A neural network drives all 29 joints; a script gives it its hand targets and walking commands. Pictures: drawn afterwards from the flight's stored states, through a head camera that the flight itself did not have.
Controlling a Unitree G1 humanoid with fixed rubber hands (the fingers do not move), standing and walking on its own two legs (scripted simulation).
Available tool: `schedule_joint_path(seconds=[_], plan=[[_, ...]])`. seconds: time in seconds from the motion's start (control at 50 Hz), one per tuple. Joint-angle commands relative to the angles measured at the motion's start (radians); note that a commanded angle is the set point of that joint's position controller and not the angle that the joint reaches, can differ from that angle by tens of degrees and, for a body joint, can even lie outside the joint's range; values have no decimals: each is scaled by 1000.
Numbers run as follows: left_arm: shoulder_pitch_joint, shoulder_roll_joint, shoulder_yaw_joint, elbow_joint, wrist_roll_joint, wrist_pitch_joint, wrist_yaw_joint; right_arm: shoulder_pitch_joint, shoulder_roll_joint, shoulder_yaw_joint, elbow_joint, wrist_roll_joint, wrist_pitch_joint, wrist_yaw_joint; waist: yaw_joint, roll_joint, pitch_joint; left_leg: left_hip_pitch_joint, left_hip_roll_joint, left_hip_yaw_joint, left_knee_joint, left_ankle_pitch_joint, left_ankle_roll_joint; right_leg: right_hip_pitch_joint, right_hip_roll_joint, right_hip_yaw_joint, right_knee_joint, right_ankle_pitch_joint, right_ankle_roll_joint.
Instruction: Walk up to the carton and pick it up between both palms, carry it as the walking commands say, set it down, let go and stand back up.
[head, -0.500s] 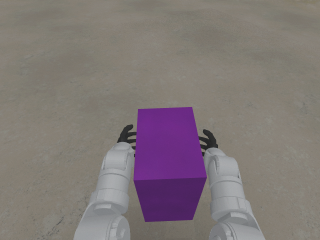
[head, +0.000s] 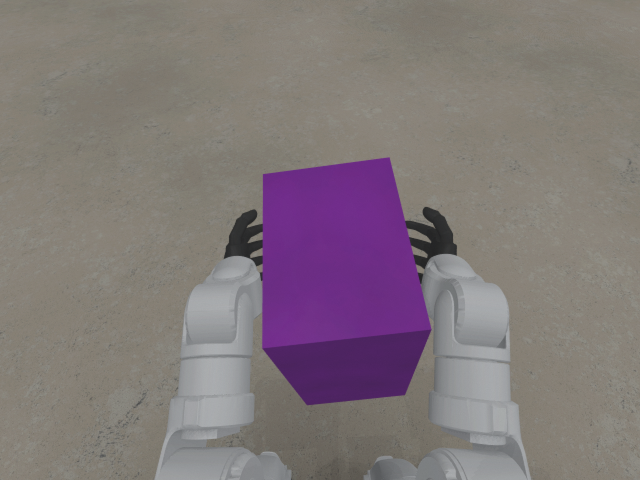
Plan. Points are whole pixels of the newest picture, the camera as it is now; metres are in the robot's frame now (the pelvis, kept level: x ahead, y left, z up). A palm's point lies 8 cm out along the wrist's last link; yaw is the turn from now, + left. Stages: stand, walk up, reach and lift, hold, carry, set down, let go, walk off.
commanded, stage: carry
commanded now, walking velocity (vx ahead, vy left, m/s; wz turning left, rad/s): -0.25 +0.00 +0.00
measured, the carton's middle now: (342, 298) +0.32 -0.01 +0.04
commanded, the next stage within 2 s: none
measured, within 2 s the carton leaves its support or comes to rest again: neither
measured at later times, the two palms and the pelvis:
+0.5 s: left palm (218, 383) +0.20 +0.12 +0.08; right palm (449, 390) +0.19 -0.12 +0.07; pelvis -0.11 +0.00 -0.02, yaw +0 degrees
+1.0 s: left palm out of the picture +0.04 +0.12 +0.08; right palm out of the picture +0.03 -0.12 +0.07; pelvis -0.27 +0.01 -0.01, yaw -1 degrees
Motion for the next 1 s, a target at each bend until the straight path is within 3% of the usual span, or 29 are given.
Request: schedule_joint_path(seconds=[0.0, 0.04, 0.08, 0.14, 0.16, 0.18, 0.2, 0.22, 0.24, 0.28, 0.36, 0.38, 0.4, 0.44, 0.5, 0.56, 0.6, 0.62, 0.64, 0.66, 0.68, 0.74, 0.8, 0.82, 0.88, 0.9, 0.92, 0.94, 0.98], plan=[[-419, -890, -578, -307, -285, 112, -73, -313, 920, 612, -221, 324, 63, 66, 31, -111, -506, 1, 63, -17, 4, -218, 47, 78, -146, 100, -180, -120, -118], [-360, -892, -539, -254, -276, 146, -68, -348, 914, 620, -233, 343, 88, 62, 36, -270, -456, 39, -25, 66, 259, -273, 10, -51, -270, 249, -328, -137, -177], [-396, -916, -547, -273, -301, 152, -67, -343, 919, 609, -238, 345, 92, 56, 26, -301, -495, 125, -7, 58, 202, -253, 14, -85, -279, 204, -325, -117, -169], [-344, -916, -513, -266, -277, 153, -60, -451, 945, 648, -300, 405, 94, 70, 17, -104, -515, 247, 54, -6, -58, -135, 33, -128, -141, 41, -162, -184, -84], [-335, -914, -522, -250, -271, 158, -55, -459, 928, 637, -297, 399, 96, 67, 17, 88, -515, 224, 132, -107, -180, -241, 64, -170, -36, -60, 24, -262, -56], [-403, -921, -557, -309, -286, 147, -53, -434, 948, 621, -273, 390, 89, 69, 17, 243, -522, 130, 312, -332, -340, -361, 123, -168, 22, -147, 286, -241, -26], [-444, -941, -581, -351, -305, 146, -52, -359, 945, 575, -239, 369, 92, 70, 22, 352, -486, -27, 396, -386, -469, -561, 152, -74, 12, -153, 465, -238, -14], [-504, -947, -602, -374, -322, 148, -57, -333, 969, 554, -169, 354, 100, 79, 40, 391, -453, -225, 401, -292, -527, -630, 121, 76, -19, -165, 601, -205, -19], [-407, -946, -590, -287, -308, 167, -54, -336, 925, 554, -200, 347, 105, 73, 55, 295, -474, -203, 357, -219, -515, -579, 79, 109, 5, -183, 547, -179, -30], [-387, -930, -565, -267, -315, 173, -57, -361, 919, 559, -202, 361, 108, 67, 72, 270, -497, -171, 304, -140, -484, -476, -13, 197, -17, -185, 304, -178, -47], [-400, -949, -555, -303, -342, 160, -78, -348, 950, 594, -251, 352, 98, 54, 62, -76, -553, -18, 124, -24, -37, -252, 8, 219, -68, 8, -205, -229, -101], [-377, -938, -519, -268, -324, 165, -84, -372, 946, 599, -247, 351, 99, 54, 67, -301, -481, -115, -16, 76, 224, -286, -40, 136, -277, 339, -403, -342, -171], [-402, -948, -531, -263, -335, 167, -89, -409, 933, 592, -259, 346, 103, 51, 64, -403, -426, -143, -50, 57, 472, -303, -54, -15, -416, 447, -455, -230, -244], [-423, -974, -518, -266, -335, 143, -96, -511, 964, 627, -300, 383, 78, 63, 40, -286, -443, -45, -20, 6, 628, -194, -43, -151, -334, 331, -439, -284, -215], [-411, -943, -506, -312, -327, 129, -91, -458, 974, 644, -302, 406, 73, 65, 27, -281, -496, -71, 7, 42, 361, -237, -20, 139, -261, 203, -238, 411, -143], [-332, -883, -495, -279, -309, 141, -76, -396, 933, 613, -266, 395, 84, 55, 33, -256, -589, 59, -37, 95, 107, -287, -8, 261, -248, 164, -137, 704, -133], [-324, -875, -523, -283, -312, 142, -62, -326, 928, 586, -211, 370, 89, 55, 17, -164, -641, 285, 55, 28, -146, -71, 1, 153, -199, 60, -22, 486, -72], [-364, -896, -561, -323, -334, 140, -65, -319, 944, 579, -203, 368, 85, 62, 25, 44, -633, 406, 251, -192, -185, 291, 62, -38, -114, -12, 88, 122, -17], [-432, -923, -594, -332, -348, 139, -69, -313, 958, 561, -175, 358, 75, 68, 26, 372, -588, 444, 434, -348, -165, 735, 165, -213, -26, -115, 242, -291, 27], [-434, -953, -608, -348, -362, 126, -81, -352, 956, 577, -255, 365, 56, 74, 17, 333, -592, 349, 446, -277, -149, 726, 228, -184, -67, -141, 374, -342, 21], [-441, -937, -599, -331, -350, 129, -85, -349, 950, 567, -223, 358, 61, 73, 15, 310, -577, 213, 432, -251, -182, 478, 237, -126, -73, -120, 476, -305, 16], [-518, -936, -639, -394, -384, 131, -79, -310, 941, 531, -209, 338, 63, 74, 25, 275, -500, 150, 328, -186, -223, 250, 185, -116, -46, -126, 478, -232, -1], [-452, -933, -615, -339, -374, 142, -84, -303, 943, 541, -203, 324, 69, 65, 33, 178, -537, 231, 300, -161, -185, 285, 139, -46, -51, -136, 191, -232, -11], [-445, -923, -617, -331, -371, 144, -77, -306, 938, 544, -199, 326, 65, 57, 36, 241, -572, 238, 298, -148, -151, 304, 116, 14, -55, -135, 84, -185, -16], [-366, -929, -588, -284, -348, 149, -82, -287, 917, 567, -239, 327, 67, 46, 47, 35, -589, 132, 201, -63, -21, 134, 50, 238, -119, -14, -259, -16, -44], [-410, -913, -575, -309, -360, 138, -94, -317, 938, 581, -252, 334, 63, 48, 33, -225, -558, -49, 95, 20, 106, -116, -7, 303, -301, 212, -304, 190, -85], [-394, -931, -551, -297, -342, 128, -90, -397, 941, 619, -305, 367, 63, 53, 42, -457, -516, -144, 2, 103, 241, -353, -50, 266, -403, 324, -295, 343, -170], [-352, -949, -546, -270, -337, 131, -95, -405, 925, 619, -301, 367, 67, 61, 44, -412, -516, -91, 5, 40, 438, -355, -47, 132, -410, 324, -338, 224, -221], [-402, -957, -535, -328, -335, 118, -96, -485, 983, 668, -337, 400, 60, 67, 33, -340, -453, -8, 1, 51, 537, -274, -28, -34, -317, 194, -371, -5, -173]])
